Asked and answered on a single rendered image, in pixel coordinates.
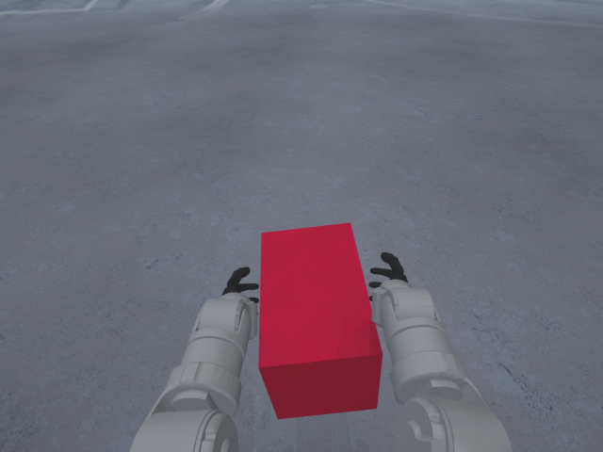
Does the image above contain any left robot upper arm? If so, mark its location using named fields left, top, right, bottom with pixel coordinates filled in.
left=131, top=409, right=239, bottom=452

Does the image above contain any carton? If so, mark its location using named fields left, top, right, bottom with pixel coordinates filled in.
left=258, top=223, right=383, bottom=419

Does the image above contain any right robot upper arm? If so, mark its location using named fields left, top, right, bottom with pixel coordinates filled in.
left=394, top=395, right=512, bottom=452

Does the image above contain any right robot forearm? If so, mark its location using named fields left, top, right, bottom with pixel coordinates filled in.
left=371, top=280, right=508, bottom=436

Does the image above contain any left robot forearm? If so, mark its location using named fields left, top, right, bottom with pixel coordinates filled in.
left=130, top=292, right=257, bottom=452

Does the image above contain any robot left hand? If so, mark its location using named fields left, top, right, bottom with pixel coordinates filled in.
left=222, top=267, right=259, bottom=315

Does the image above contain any robot right hand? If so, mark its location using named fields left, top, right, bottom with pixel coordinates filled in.
left=369, top=252, right=408, bottom=301

